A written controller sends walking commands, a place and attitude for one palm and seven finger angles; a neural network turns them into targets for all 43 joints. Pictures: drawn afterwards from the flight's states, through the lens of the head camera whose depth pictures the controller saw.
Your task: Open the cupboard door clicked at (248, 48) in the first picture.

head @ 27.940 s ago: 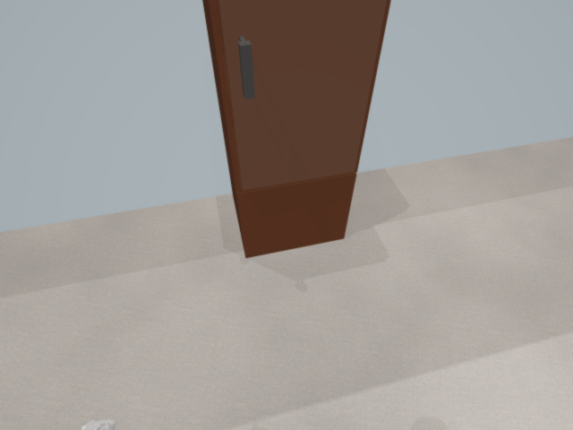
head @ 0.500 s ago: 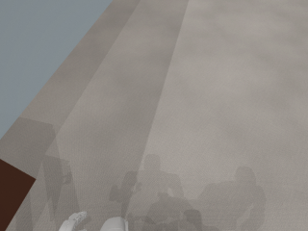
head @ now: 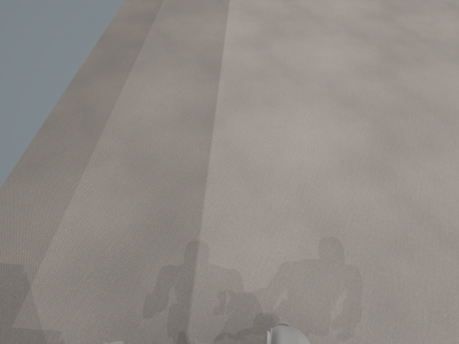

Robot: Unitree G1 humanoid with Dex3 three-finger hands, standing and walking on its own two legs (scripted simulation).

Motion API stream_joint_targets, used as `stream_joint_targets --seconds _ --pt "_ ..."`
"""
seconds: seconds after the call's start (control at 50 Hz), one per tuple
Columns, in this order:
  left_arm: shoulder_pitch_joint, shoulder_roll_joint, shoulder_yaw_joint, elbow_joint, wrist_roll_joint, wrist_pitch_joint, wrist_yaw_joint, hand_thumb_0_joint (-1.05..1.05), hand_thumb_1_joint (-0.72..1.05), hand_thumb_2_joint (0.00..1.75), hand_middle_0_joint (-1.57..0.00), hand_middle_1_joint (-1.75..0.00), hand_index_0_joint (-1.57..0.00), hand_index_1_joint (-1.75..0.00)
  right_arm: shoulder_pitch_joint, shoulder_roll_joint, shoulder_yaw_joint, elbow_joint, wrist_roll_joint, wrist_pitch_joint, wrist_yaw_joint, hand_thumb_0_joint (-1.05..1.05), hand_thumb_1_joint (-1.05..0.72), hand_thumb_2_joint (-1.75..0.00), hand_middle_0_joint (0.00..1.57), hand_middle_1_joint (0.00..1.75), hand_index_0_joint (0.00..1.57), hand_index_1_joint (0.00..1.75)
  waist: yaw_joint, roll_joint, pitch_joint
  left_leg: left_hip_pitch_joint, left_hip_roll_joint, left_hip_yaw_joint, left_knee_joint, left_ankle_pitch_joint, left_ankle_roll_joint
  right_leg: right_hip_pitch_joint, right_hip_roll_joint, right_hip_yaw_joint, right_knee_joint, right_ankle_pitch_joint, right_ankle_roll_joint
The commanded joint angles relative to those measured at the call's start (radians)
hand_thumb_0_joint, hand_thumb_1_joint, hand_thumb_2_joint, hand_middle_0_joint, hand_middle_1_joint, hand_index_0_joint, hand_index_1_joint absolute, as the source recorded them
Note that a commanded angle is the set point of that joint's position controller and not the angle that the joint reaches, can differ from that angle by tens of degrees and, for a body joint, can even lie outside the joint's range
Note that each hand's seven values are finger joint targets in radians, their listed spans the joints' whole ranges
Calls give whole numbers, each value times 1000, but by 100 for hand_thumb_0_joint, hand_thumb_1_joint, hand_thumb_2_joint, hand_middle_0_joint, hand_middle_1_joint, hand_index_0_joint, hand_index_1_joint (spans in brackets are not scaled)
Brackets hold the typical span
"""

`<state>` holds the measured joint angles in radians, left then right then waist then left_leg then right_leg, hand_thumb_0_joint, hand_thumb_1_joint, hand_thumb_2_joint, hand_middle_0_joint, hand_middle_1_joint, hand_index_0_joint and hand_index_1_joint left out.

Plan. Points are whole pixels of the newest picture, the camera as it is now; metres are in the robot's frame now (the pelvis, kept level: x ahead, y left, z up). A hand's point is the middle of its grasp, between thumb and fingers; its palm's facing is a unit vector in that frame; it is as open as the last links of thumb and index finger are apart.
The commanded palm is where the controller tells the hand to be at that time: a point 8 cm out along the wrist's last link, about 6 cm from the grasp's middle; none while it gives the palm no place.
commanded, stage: walk to a spot facing it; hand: left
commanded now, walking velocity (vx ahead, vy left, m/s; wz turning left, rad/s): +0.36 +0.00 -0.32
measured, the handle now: out of the picture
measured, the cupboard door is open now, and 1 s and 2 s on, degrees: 39 39 39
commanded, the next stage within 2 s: turn to face it in 0.70 s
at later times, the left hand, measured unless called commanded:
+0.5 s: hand (173, 267) +0.29 +0.15 -0.19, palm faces -0.06 -0.98 -0.18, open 7.2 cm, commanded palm none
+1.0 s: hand (215, 162) +0.60 +0.08 -0.18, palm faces -0.18 -0.96 -0.23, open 7.3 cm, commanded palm none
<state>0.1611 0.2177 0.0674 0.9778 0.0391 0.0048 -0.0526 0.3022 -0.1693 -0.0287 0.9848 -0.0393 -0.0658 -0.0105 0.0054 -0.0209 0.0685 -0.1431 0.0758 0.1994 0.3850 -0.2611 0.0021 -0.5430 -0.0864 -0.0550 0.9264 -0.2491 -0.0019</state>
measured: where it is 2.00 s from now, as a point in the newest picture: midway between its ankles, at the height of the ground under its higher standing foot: (262, 247)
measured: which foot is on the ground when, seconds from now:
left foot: down 0.00-0.16, up 0.18-0.52, down 0.54-0.90, up 0.92-1.00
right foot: up 0.00-0.14, down 0.16-0.54, up 0.56-0.88, down 0.90-1.00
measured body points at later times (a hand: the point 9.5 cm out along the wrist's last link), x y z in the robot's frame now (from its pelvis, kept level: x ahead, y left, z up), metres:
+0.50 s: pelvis +0.26 -0.04 -0.01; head +0.29 -0.03 +0.44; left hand +0.30 +0.20 -0.17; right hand +0.30 -0.28 -0.15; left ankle +0.37 +0.08 -0.73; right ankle +0.15 -0.13 -0.75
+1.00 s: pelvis +0.48 -0.09 -0.02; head +0.51 -0.11 +0.43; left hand +0.61 +0.13 -0.16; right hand +0.39 -0.32 -0.18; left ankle +0.42 +0.05 -0.69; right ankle +0.50 -0.20 -0.75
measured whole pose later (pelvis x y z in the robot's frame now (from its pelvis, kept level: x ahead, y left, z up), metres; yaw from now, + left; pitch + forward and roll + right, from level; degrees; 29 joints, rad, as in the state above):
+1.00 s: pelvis +0.48 -0.09 -0.02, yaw -9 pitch +0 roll +0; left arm 0.14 0.18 0.04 1.02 0.03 -0.06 0.00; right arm 0.34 -0.19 -0.05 1.12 -0.01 0.01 -0.01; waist -0.04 0.02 0.08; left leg -0.32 0.07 0.08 1.01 -0.54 -0.03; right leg -0.33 -0.08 -0.17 0.62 -0.28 -0.03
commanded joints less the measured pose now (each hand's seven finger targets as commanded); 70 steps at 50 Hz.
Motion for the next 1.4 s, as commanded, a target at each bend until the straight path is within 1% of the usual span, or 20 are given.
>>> stream_joint_targets --seconds 0.0,0.06,0.1,0.14,0.18,0.26,0.42,0.48,0.52,0.6,0.7,0.84,0.88,0.9,1.0,1.14,1.16,1.18,1.22,1.38 --pt "-118 2 -7 -93 -5 -27 -4 0 90 90 -20 -30 -20 -30 142 -164 -41 0 2 -4 2 0 -90 -90 20 30 20 30 -59 143 -9 32 238 -79 -179 190 95 37 12 -51 -203 34 -6" --pt "-112 19 -5 -83 -5 -37 0 0 90 90 -20 -30 -20 -30 160 -171 -39 22 0 4 3 0 -90 -90 20 30 20 30 -38 125 -24 64 239 -56 -87 338 79 161 59 -96 -308 23 -34" --pt "104 74 14 -11 -5 -51 12 0 90 90 -20 -30 -20 -30 133 -168 -29 27 13 5 4 0 -90 -90 20 30 20 30 75 53 -112 -56 183 5 198 508 34 519 90 -87 -392 45 -80" --pt "380 257 64 68 -19 -61 41 0 90 90 -20 -30 -20 -30 71 -91 -17 -32 39 -5 11 0 -90 -90 20 30 20 30 165 -291 -257 -533 -37 20 807 -339 -40 920 -357 584 -604 64 -285" --pt "221 203 46 32 -33 -48 57 0 90 90 -20 -30 -20 -30 -42 -116 -36 -27 31 4 8 0 -90 -90 20 30 20 30 109 -159 -83 -606 66 -168 932 -217 -23 632 -324 503 -694 -117 -261" --pt "62 88 10 6 -19 -72 57 0 90 90 -20 -30 -20 -30 73 -48 -28 46 12 36 15 0 -90 -90 20 30 20 30 -35 -89 -20 -380 91 -146 650 -79 -51 332 -184 173 -744 60 -183" --pt "132 109 16 63 -24 -90 47 0 90 90 -20 -30 -20 -30 -105 -55 -33 -25 17 11 36 0 -90 -90 20 30 20 30 -5 -94 5 -343 24 -83 261 59 -39 467 -152 129 -677 232 -161" --pt "116 109 18 64 -29 -85 51 0 90 90 -20 -30 -20 -30 36 -109 -48 25 11 -5 24 0 -90 -90 20 30 20 30 -91 -1 -61 -35 -22 -66 108 108 -8 389 -90 66 -433 383 -113" --pt "172 28 2 24 -41 -83 37 0 90 90 -20 -30 -20 -30 288 -294 -91 79 -13 -9 2 0 -90 -90 20 30 20 30 -156 342 -264 383 377 -617 -45 55 197 3 123 -60 172 -244 -29" --pt "20 27 5 -6 -13 -66 25 0 90 90 -20 -30 -20 -30 85 -149 -56 22 2 -10 -7 0 -90 -90 20 30 20 30 -69 145 10 -27 345 -477 -214 -167 144 -130 -29 91 393 -81 -23" --pt "64 -31 -4 6 -10 -29 15 0 90 90 -20 -30 -20 -30 48 -142 -50 24 9 -17 -3 0 -90 -90 20 30 20 30 -19 130 -46 -65 243 -107 -196 131 105 63 -37 6 -30 -23 6" --pt "137 21 3 31 -6 -52 25 0 90 90 -20 -30 -20 -30 44 -135 -38 44 14 20 6 0 -90 -90 20 30 20 30 28 45 -49 -140 155 -46 46 112 53 405 53 -87 -400 115 -2" --pt "335 197 38 97 -7 -77 48 0 90 90 -20 -30 -20 -30 63 -47 -18 29 33 15 14 0 -90 -90 20 30 20 30 95 -312 -183 -418 -46 25 511 -283 -29 733 -319 334 -552 371 -145" --pt "347 217 27 94 -22 -72 55 0 90 90 -20 -30 -20 -30 18 -70 -21 16 38 30 7 0 -90 -90 20 30 20 30 110 -244 -181 -410 -26 -108 673 -436 -25 646 -401 386 -620 382 -211" --pt "84 91 2 24 -14 -57 80 0 90 90 -20 -30 -20 -30 -1 -33 -20 52 31 63 7 0 -90 -90 20 30 20 30 -6 -136 -93 -351 39 -160 666 -221 -45 404 -304 29 -604 496 -137" --pt "37 128 22 -10 -22 -32 77 0 90 90 -20 -30 -20 -30 4 -47 -24 8 21 75 30 0 -90 -90 20 30 20 30 -28 -98 -99 -161 -25 -44 188 36 -40 393 -243 -146 -422 358 -43" --pt "41 125 23 -25 -27 -25 75 0 90 90 -20 -30 -20 -30 43 -94 -37 7 18 72 31 0 -90 -90 20 30 20 30 -52 -2 -127 -39 -7 -79 127 199 -21 312 -222 -167 -321 275 -6" --pt "52 84 20 -55 -35 -14 72 0 90 90 -20 -30 -20 -30 88 -192 -59 -5 8 67 24 0 -90 -90 20 30 20 30 -75 253 -159 53 192 -384 61 470 91 146 -103 -202 -124 -40 68" --pt "-63 64 7 -125 -24 7 76 0 90 90 -20 -30 -20 -30 129 -276 -83 -5 6 73 -5 0 -90 -90 20 30 20 30 -114 225 -171 41 366 -654 -38 465 253 -23 1 0 221 -438 75" --pt "-39 54 11 -107 -24 15 67 0 90 90 -20 -30 -20 -30 -29 -231 -77 -81 13 60 -12 0 -90 -90 20 30 20 30 -39 134 -172 37 180 -396 13 576 164 14 20 47 81 -184 101"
